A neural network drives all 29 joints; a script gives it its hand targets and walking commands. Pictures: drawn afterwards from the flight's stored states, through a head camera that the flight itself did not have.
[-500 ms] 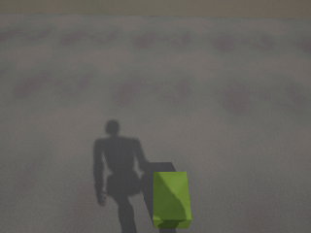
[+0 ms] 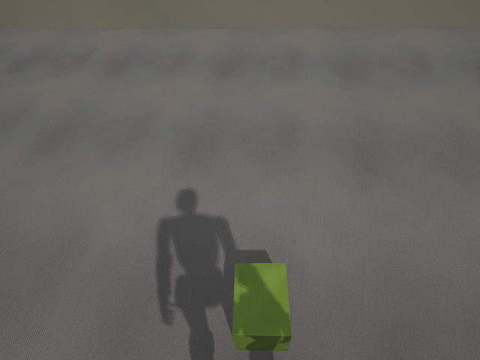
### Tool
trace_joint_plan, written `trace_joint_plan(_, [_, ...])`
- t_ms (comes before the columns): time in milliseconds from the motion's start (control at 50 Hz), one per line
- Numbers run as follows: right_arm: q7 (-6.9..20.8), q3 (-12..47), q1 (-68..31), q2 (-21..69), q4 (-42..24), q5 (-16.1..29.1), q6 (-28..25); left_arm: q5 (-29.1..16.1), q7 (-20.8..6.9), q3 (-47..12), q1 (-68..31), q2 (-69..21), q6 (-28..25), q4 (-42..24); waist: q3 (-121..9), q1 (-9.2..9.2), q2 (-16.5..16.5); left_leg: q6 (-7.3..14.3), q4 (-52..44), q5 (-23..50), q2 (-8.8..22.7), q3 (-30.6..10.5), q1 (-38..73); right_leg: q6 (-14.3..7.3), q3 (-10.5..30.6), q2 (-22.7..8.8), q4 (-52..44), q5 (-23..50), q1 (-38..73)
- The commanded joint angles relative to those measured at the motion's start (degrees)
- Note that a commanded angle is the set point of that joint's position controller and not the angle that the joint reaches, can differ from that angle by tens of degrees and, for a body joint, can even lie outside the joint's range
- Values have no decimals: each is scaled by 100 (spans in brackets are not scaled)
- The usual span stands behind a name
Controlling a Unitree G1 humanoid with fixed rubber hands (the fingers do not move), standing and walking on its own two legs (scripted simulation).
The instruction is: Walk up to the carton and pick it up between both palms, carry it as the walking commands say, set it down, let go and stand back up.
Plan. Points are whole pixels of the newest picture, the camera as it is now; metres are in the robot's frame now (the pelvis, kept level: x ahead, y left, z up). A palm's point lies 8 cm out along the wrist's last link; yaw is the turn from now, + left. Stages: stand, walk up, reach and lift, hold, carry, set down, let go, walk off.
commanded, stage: walk up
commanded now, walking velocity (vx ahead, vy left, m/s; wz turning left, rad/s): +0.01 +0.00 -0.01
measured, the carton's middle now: (261, 306) +0.44 -0.01 -0.67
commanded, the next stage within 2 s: stand in 1.54 s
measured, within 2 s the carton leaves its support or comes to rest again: neither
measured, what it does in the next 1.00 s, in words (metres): steps to the right: left foot, then right foot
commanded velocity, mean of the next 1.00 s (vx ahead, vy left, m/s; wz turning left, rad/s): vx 0.06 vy -0.03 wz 0.00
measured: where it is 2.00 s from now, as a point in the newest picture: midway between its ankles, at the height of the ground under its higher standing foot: outside the picture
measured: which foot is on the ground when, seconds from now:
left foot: up 0.00-0.00, down 0.02-0.58, up 0.60-0.76, down 0.78-1.00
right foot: down 0.00-0.38, up 0.40-0.54, down 0.56-1.00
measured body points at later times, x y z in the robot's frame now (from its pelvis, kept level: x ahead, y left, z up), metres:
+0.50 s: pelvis +0.03 -0.03 +0.00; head +0.03 -0.03 +0.45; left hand +0.02 +0.20 -0.16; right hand -0.06 -0.22 -0.16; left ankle -0.04 +0.14 -0.74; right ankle +0.02 -0.11 -0.71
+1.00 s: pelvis +0.09 -0.09 +0.00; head +0.12 -0.09 +0.45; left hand +0.06 +0.11 -0.16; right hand +0.12 -0.31 -0.16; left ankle +0.03 +0.04 -0.74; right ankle +0.06 -0.16 -0.74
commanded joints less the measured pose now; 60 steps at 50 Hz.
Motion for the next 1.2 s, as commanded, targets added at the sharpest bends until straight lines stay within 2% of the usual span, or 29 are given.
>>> trace_joint_plan(0, [-84, 20, 986, -308, 315, -22, -197, -102, 13, 168, 514, 696, -59, 14, -155, -45, -343, 110, -1328, 1002, 296, -278, 649, 297, 1630, -1187, -1326, -101, 357])
trace_joint_plan(40, [-75, 56, 825, -367, 371, -81, -217, -145, -2, 146, 538, 567, -97, 64, 113, 144, -116, 105, -1327, 747, 292, -268, 25, 413, 1505, -1026, -1419, 288, 755])
trace_joint_plan(80, [-58, 116, 725, -212, 401, -30, -239, -116, 18, 143, 397, 591, -158, 107, 6, 70, -86, -72, -1408, 893, 229, -75, -76, 451, 1443, -1103, -1314, 487, 1118])
trace_joint_plan(280, [-128, 260, 1117, 15, 600, -53, -217, -92, 19, 90, 576, 549, -86, 359, 473, 47, -338, -63, -1409, 691, 286, -58, -79, 354, 1551, -1092, -1450, -312, 713])
trace_joint_plan(300, [-108, 109, 1106, -239, 571, -139, -216, -104, 29, 222, 661, 620, -82, 288, 439, 30, -317, 33, -1249, 313, 284, 0, -243, 349, 1486, -1148, -1308, -808, 823])
trace_joint_plan(320, [-208, -169, 1632, -976, 367, -208, -235, 26, -86, 488, 73, 1314, 121, -9, 299, -495, -1111, 282, -1289, -1550, 1033, -880, 715, 386, 833, -576, -218, -2299, -860])
trace_joint_plan(340, [-137, -85, 2023, -737, 587, -293, -189, -34, -98, 316, 127, 664, 66, -73, 452, -499, 453, 607, -1917, -3192, 1278, -1431, 616, 513, 854, -556, 283, -2544, -1379])
trace_joint_plan(360, [-259, -252, 1859, -1107, 558, -196, -195, 49, -182, 396, -413, 906, 98, -375, 963, -777, 996, 1035, -2627, -3071, 2565, -2783, 421, 748, 602, -334, 2157, -1369, -2242])
trace_joint_plan(380, [-322, -167, 1489, -940, 422, -208, -278, 31, -213, 308, -326, 696, 81, -387, 1150, -519, 943, 988, -2702, -2267, 2462, -2335, -125, 669, 1266, -774, 2385, -1032, -1883])
trace_joint_plan(400, [-305, -113, 1280, -682, 381, -204, -357, 17, -214, 311, -65, 555, 25, -263, 1132, -320, 1002, 969, -2761, -1933, 2406, -2207, -250, 634, 1300, -838, 2552, -851, -1612])
trace_joint_plan(420, [-288, -189, 1270, -827, 326, -253, -369, 110, -255, 312, 52, 551, 9, -240, 1157, -283, 560, 809, -2750, -1821, 2343, -2172, -56, 732, 1113, -767, 2734, -821, -2058])
trace_joint_plan(440, [-274, -195, 1098, -830, 271, -257, -402, 69, -253, 317, 85, 613, -9, -309, 1201, -191, 674, 718, -2593, -1650, 2242, -2030, -237, 728, 1253, -1030, 2531, -745, -1857])
trace_joint_plan(500, [-166, -32, 755, -407, 186, -203, -416, -68, -174, 154, 623, 277, -135, -83, 974, 151, 595, 203, -1531, 91, 1049, -428, -924, 554, 650, -572, 172, -455, 316])
trace_joint_plan(520, [-108, -89, 1079, -437, 260, -194, -388, 0, -136, 155, 889, 336, -200, 22, 791, 127, 268, 124, -922, 324, 633, -85, -1026, 606, 514, -403, 129, -169, 816])
trace_joint_plan(540, [-79, -11, 1307, -209, 247, -150, -378, 76, -99, 216, 1016, 656, -257, -30, 672, 135, -496, -87, -54, 591, 224, 348, -1473, 490, 1469, -1168, -29, 909, 1342])
trace_joint_plan(560, [-47, 45, 1192, 42, 179, -146, -374, 29, -62, 286, 1387, 1077, -278, 62, 250, 284, -1481, -280, 745, -517, 0, 605, -1674, 165, 2230, -2021, -460, 1816, 1772])
trace_joint_plan(580, [-67, 26, 1047, 121, 148, -47, -307, 22, 7, 234, 1618, 1009, -282, 224, 30, 340, -1658, -320, 1593, -1282, -11, 412, -1244, -342, 2470, -2394, -645, 3623, 1316])
trace_joint_plan(600, [-79, -62, 1011, -29, 132, -8, -233, -17, 44, 253, 1425, 1017, -323, 225, 241, 247, -1343, -313, 1970, -1502, 14, 296, -873, -531, 2638, -2494, -474, 5495, 786])
trace_joint_plan(660, [-57, 20, 1156, 158, 213, -25, -146, 40, 69, 116, 773, 750, -287, -113, 154, -105, -1011, -212, 1743, -1282, 53, 115, -388, -542, 1912, -2037, -291, 5017, 113])
trace_joint_plan(680, [-78, 60, 1246, 230, 214, -13, -135, 32, 91, 59, 493, 751, -252, -182, 172, -217, -1027, -179, 1127, -925, 101, 151, -377, -400, 1748, -1873, -276, 4475, 236])
trace_joint_plan(740, [-161, 116, 1560, 88, 353, 48, -197, -66, 76, -26, 154, 518, -178, -201, 50, -423, -759, -179, -971, 1480, 301, 80, 576, 65, 1366, -1387, 0, 2981, 115])
trace_joint_plan(780, [-193, 104, 1189, -271, 240, -76, -250, -140, 18, -38, 501, 369, -156, -164, -208, -75, 144, 47, -1163, 3374, 982, -518, 945, 370, 1045, -858, 211, 1197, 65])
trace_joint_plan(800, [-151, 103, 731, -436, 113, -73, -219, -146, 52, -46, 494, 336, -110, -91, 45, 65, 240, 164, -1067, 3192, 987, -466, 285, 450, 948, -708, -108, 418, 420])
trace_joint_plan(820, [-128, 123, 533, -343, 129, -36, -215, -85, 66, -72, 459, 276, -106, -47, 304, 85, 472, 115, -1094, 2658, 771, -362, -7, 425, 1035, -825, -375, 684, 697])
trace_joint_plan(860, [-162, 123, 572, -200, 152, -16, -237, -53, 47, -36, 581, 548, -181, 42, 297, -31, 255, 6, -1196, 2403, 504, 31, 576, 317, 1243, -1056, -292, 2271, 698])
trace_joint_plan(900, [-190, 90, 487, -188, 121, -20, -259, -45, 52, -42, 703, 553, -207, 240, 118, -76, -125, -17, -1190, 2515, 518, 120, 1013, 348, 1264, -1025, -447, 2600, 626])
trace_joint_plan(960, [-163, 61, 585, -249, 253, 27, -251, -89, 82, -76, 709, 573, -239, 274, -15, -108, -247, -34, -1208, 2437, 503, 183, 1028, 313, 1276, -1127, -467, 3175, 985])
trace_joint_plan(1120, [-176, 112, 649, -156, 421, 73, -202, -122, 128, -78, 1057, 560, -232, 450, 75, -35, -631, -118, -1159, 1727, 495, 329, 762, 354, 1403, -1157, -632, 3813, 1309])
trace_joint_plan(1180, [-173, 136, 692, -114, 443, 61, -198, -138, 141, -83, 1051, 502, -202, 446, 143, -64, -497, -144, -1172, 1617, 486, 369, 740, 297, 1463, -1140, -649, 3582, 1246])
